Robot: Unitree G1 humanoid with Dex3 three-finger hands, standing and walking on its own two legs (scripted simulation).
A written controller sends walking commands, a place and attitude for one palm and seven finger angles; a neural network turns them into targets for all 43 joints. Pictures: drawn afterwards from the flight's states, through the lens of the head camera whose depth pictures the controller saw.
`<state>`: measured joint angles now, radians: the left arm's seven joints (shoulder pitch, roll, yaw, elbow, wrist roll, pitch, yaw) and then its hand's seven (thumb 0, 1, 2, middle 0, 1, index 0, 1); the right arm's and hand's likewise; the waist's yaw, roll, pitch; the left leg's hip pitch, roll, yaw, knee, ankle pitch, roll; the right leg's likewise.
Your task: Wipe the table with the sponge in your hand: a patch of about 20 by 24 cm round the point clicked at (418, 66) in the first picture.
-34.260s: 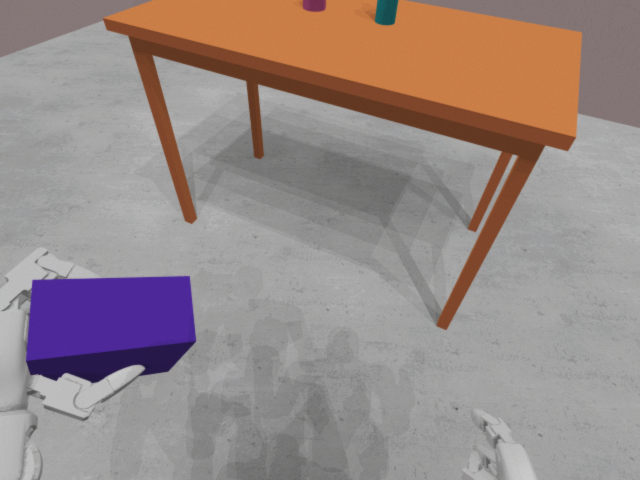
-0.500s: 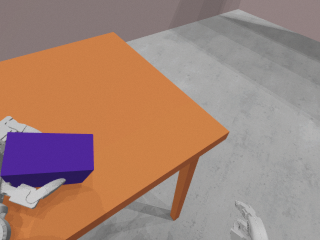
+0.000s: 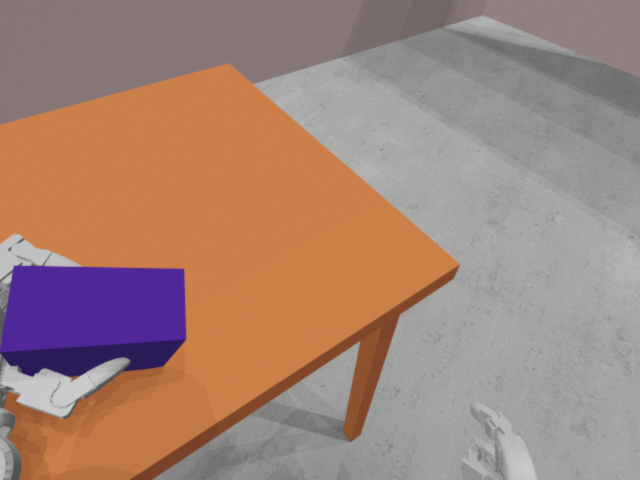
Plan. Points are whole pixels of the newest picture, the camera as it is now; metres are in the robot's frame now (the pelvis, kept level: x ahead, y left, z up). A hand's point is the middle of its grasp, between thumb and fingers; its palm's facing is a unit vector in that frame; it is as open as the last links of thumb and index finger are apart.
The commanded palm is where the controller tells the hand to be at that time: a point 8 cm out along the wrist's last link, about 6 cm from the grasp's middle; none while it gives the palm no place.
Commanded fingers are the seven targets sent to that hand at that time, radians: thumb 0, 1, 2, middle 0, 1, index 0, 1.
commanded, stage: shuffle to correct the standing spot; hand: left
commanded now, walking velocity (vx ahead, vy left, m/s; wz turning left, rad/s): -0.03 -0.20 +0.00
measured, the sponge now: (126, 324) +0.23 +0.20 +0.15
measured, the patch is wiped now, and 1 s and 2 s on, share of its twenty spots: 0.10 0.10 0.10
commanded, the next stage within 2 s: come to a stop and stand still in 0.24 s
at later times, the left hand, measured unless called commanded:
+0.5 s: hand (17, 281) +0.24 +0.28 +0.20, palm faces +0.42 -0.78 -0.46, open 10.5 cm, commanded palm +0.15 +0.28 +0.18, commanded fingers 0.00 0.10 1.30 -1.20 -1.60 -1.20 -1.60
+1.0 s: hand out of the picture +0.21 +0.31 +0.18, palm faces +0.37 -0.88 -0.30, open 10.5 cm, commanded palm +0.15 +0.35 +0.18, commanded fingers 0.00 0.10 1.30 -1.20 -1.60 -1.20 -1.60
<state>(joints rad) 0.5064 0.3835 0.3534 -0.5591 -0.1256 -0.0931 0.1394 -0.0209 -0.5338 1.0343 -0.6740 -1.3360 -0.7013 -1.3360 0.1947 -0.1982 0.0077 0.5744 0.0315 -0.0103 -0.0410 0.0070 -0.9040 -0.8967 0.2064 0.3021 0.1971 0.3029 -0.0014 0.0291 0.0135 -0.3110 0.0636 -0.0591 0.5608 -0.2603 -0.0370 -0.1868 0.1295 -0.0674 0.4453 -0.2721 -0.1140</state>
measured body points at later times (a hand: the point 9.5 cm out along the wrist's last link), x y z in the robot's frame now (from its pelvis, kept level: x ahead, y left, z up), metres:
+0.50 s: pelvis -0.01 +0.00 +0.00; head +0.02 +0.01 +0.45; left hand +0.21 +0.32 +0.22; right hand +0.16 -0.23 -0.08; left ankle +0.02 +0.15 -0.73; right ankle -0.02 -0.05 -0.73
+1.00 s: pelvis -0.02 +0.07 +0.01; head -0.02 +0.10 +0.46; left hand +0.18 +0.36 +0.19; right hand +0.15 -0.14 -0.06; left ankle +0.02 +0.15 -0.73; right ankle -0.02 -0.05 -0.73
